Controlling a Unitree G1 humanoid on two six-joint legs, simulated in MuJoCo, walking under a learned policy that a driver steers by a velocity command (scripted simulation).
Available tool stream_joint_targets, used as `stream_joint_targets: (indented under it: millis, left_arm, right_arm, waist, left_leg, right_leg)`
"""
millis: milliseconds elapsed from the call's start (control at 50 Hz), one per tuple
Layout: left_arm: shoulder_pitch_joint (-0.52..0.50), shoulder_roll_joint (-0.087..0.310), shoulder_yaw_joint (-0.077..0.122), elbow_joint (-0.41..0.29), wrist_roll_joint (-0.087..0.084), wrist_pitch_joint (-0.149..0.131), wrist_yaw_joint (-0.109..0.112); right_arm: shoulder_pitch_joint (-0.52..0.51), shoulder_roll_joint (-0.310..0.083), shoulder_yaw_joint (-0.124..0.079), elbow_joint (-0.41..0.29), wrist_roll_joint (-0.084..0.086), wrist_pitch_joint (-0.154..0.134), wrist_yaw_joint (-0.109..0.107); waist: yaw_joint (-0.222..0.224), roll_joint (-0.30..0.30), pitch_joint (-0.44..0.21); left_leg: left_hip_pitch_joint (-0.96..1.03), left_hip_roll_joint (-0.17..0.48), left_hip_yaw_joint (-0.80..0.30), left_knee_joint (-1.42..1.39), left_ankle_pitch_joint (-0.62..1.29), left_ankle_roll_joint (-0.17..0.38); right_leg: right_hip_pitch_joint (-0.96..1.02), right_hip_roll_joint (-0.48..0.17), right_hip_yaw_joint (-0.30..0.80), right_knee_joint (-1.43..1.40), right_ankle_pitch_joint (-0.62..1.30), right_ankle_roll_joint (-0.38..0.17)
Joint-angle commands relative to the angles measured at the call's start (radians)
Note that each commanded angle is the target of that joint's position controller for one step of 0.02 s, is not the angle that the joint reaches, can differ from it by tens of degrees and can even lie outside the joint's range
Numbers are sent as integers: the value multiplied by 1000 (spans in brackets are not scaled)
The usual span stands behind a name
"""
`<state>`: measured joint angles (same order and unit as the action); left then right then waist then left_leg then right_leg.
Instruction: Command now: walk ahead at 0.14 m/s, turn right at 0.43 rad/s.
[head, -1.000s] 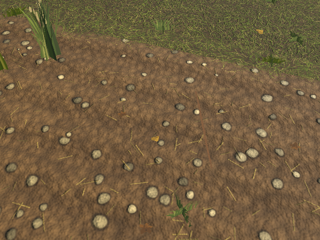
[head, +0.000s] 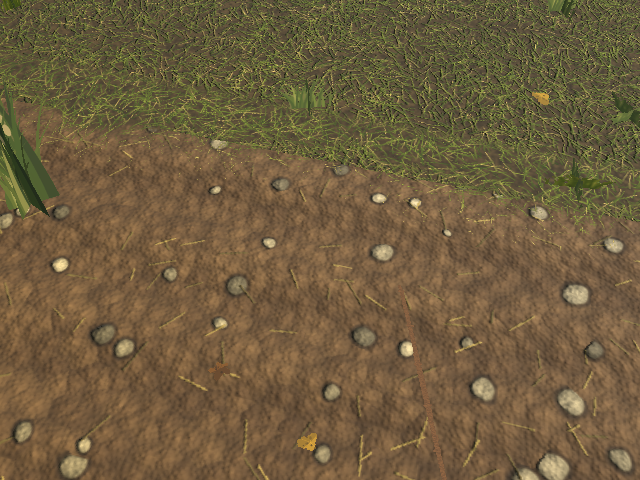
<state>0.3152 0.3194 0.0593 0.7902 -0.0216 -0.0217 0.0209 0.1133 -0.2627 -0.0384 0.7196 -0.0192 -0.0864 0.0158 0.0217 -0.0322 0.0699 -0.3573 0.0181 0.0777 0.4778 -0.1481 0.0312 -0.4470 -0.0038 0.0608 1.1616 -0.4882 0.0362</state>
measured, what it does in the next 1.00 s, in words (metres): walks ahead, turning right: right foot, then left foot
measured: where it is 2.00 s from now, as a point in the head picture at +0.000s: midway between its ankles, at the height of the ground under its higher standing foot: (506, 344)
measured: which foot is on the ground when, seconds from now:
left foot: down 0.00-0.28, up 0.30-0.64, down 0.66-1.00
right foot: up 0.00-0.26, down 0.28-0.66, up 0.68-1.00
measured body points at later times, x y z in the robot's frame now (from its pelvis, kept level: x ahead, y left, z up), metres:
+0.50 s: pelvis +0.08 -0.02 +0.00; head +0.11 -0.05 +0.45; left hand +0.28 +0.23 -0.08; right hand +0.17 -0.33 -0.11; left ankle +0.13 +0.13 -0.68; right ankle +0.13 -0.13 -0.74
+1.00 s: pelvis +0.22 -0.05 +0.00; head +0.24 -0.05 +0.45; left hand +0.52 +0.04 -0.08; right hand +0.04 -0.27 -0.12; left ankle +0.17 +0.12 -0.74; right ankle +0.25 -0.27 -0.67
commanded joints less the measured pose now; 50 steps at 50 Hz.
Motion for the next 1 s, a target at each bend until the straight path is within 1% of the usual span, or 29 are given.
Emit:
stream_joint_targets:
  millis: [20,60,140,220,260,280,300,320,340,360,380,400,440,460,520,580,600,640,660,680,700,720,740,760,800,820,880,920,1000]
  left_arm:
    - [93,54,29,-66,-2,40,11]
    - [62,37,25,-102,3,53,9]
    - [-13,36,22,-151,12,56,-23]
    - [-48,76,40,-197,16,71,-47]
    - [-5,85,51,-194,19,63,-47]
    - [3,127,67,-200,24,56,-36]
    - [-5,243,98,-229,24,57,-10]
    - [1,265,94,-251,47,52,-8]
    - [20,225,85,-240,37,33,-18]
    - [0,197,77,-229,22,16,-19]
    - [-41,171,71,-230,7,10,-15]
    - [-78,153,63,-237,3,11,-7]
    - [-102,140,56,-253,20,16,9]
    - [-96,141,58,-257,21,16,14]
    - [-72,159,68,-256,9,15,19]
    - [-59,169,71,-256,3,23,13]
    - [-65,165,68,-258,0,27,11]
    - [-101,138,58,-267,-5,38,12]
    - [-126,97,46,-279,-3,39,14]
    - [-98,-11,19,-276,0,37,12]
    - [-121,34,27,-342,-9,19,5]
    - [-125,97,41,-328,-9,10,0]
    - [-103,121,51,-300,-6,9,-6]
    - [-81,115,53,-272,2,9,-9]
    - [-101,84,46,-265,8,1,-18]
    - [-108,66,41,-267,5,-2,-21]
    - [-159,31,27,-282,-1,-9,-24]
    - [-218,14,18,-302,-1,-16,-34]
    - [-339,-23,-6,-337,-3,-30,-67]
  right_arm:
    - [-25,-117,-34,-35,-6,-4,-9]
    - [-52,-146,-46,-28,-4,5,-24]
    - [-71,-160,-49,-18,12,42,-51]
    - [-63,-180,-57,4,34,69,-50]
    - [-65,-161,-54,19,50,78,-54]
    - [16,-150,-55,44,41,80,-48]
    - [67,-134,-52,38,0,82,-39]
    - [38,-128,-45,4,-8,90,-37]
    - [-26,-158,-55,-7,13,90,-31]
    - [-51,-156,-58,-18,33,84,-25]
    - [-51,-158,-64,-6,30,77,-24]
    - [-57,-170,-70,-3,21,71,-26]
    - [-49,-143,-66,5,15,56,-16]
    - [-47,-130,-62,9,19,48,-12]
    - [-51,-101,-49,10,24,31,-5]
    - [-22,-117,-51,13,37,18,4]
    - [2,-123,-53,19,41,13,6]
    - [104,-128,-61,56,43,5,6]
    - [206,-155,-71,87,38,4,0]
    - [301,-212,-80,103,22,6,-9]
    - [236,-299,-95,85,-19,2,0]
    - [147,-249,-86,54,-9,-7,-8]
    - [106,-192,-70,47,10,-9,-18]
    - [98,-165,-62,38,17,-9,-23]
    - [133,-153,-55,51,9,-14,-32]
    - [156,-148,-53,57,4,-17,-33]
    - [233,-139,-47,86,3,-16,-27]
    - [249,-149,-45,95,9,-8,-25]
    - [307,-186,-47,130,36,9,-23]
  waist:
    - [28,172,-150]
    - [34,179,-139]
    - [10,152,-165]
    - [3,136,-133]
    - [33,114,-126]
    - [19,34,-152]
    - [-20,-227,-160]
    - [-4,-312,-232]
    - [38,-172,-274]
    - [23,-126,-215]
    - [2,-76,-176]
    - [-10,-90,-154]
    - [-24,-121,-157]
    - [-20,-119,-160]
    - [-10,-121,-151]
    - [-16,-142,-136]
    - [-31,-141,-129]
    - [-92,-113,-114]
    - [-133,-62,-120]
    - [-130,143,-160]
    - [-79,283,-45]
    - [-49,250,26]
    - [-34,218,44]
    - [-29,186,22]
    - [-49,150,17]
    - [-57,142,7]
    - [-88,126,14]
    - [-103,134,31]
    - [-137,135,73]
  left_leg:
    - [164,266,-125,-160,734,186]
    - [148,270,-68,-187,708,199]
    - [175,260,26,-174,583,189]
    - [203,294,22,-85,462,168]
    - [185,264,51,34,423,114]
    - [155,216,73,120,261,52]
    - [-14,101,146,363,-147,-34]
    - [-207,-35,12,610,-580,-82]
    - [-259,-26,-129,709,-528,-65]
    - [-314,0,-148,705,-430,-38]
    - [-324,24,-147,654,-350,-26]
    - [-295,33,-141,596,-300,-29]
    - [-204,8,-110,525,-228,-46]
    - [-176,-3,-104,463,-214,-53]
    - [-85,-31,-103,281,-219,-64]
    - [8,-53,-100,167,-239,-55]
    - [56,-55,-100,117,-214,-45]
    - [221,-41,-87,-46,-96,-16]
    - [364,31,-139,-104,-126,7]
    - [467,262,-395,-193,-349,57]
    - [359,410,-738,-319,-655,169]
    - [319,401,-715,-343,-698,184]
    - [324,350,-602,-336,-599,149]
    - [332,303,-494,-329,-480,114]
    - [311,257,-328,-337,-256,94]
    - [307,241,-262,-337,-175,92]
    - [311,223,-167,-342,-43,116]
    - [315,217,-117,-347,18,120]
    - [341,248,-78,-360,76,131]
  right_leg:
    - [-63,-54,-9,-10,72,42]
    - [-65,-64,-20,-117,160,52]
    - [17,-70,-54,-325,336,27]
    - [45,-62,-79,-449,292,-15]
    - [137,-27,-108,-609,388,-57]
    - [225,-25,-70,-676,592,-98]
    - [338,-210,207,-731,964,-192]
    - [402,-369,520,-806,740,-403]
    - [398,-338,530,-870,366,-409]
    - [369,-292,482,-904,70,-352]
    - [326,-258,451,-925,-88,-295]
    - [276,-236,419,-940,-116,-267]
    - [212,-177,356,-958,-80,-248]
    - [208,-163,337,-958,-51,-247]
    - [179,-144,327,-942,-35,-252]
    - [121,-146,378,-932,-99,-257]
    - [90,-141,395,-927,-117,-250]
    - [-16,-90,381,-869,-156,-202]
    - [-141,-35,321,-739,-163,-149]
    - [-260,84,142,-360,-119,-78]
    - [-478,75,115,-216,-43,-79]
    - [-520,14,140,-107,46,-77]
    - [-539,5,139,-72,130,-66]
    - [-510,-9,123,-48,180,-55]
    - [-471,-27,92,-1,292,-36]
    - [-454,-31,77,9,335,-28]
    - [-431,-31,64,-87,409,-15]
    - [-393,-37,27,-227,447,-12]
    - [-298,-55,-79,-447,440,-29]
